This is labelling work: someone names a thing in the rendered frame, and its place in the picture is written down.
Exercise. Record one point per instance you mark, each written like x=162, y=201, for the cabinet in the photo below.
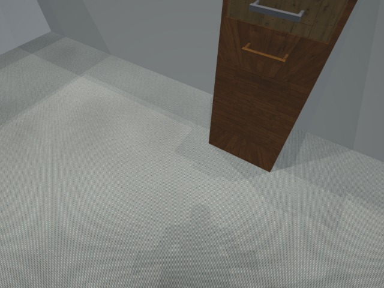
x=256, y=102

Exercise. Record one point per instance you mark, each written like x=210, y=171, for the handle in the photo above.
x=263, y=56
x=275, y=12

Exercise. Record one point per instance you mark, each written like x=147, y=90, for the drawer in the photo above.
x=318, y=21

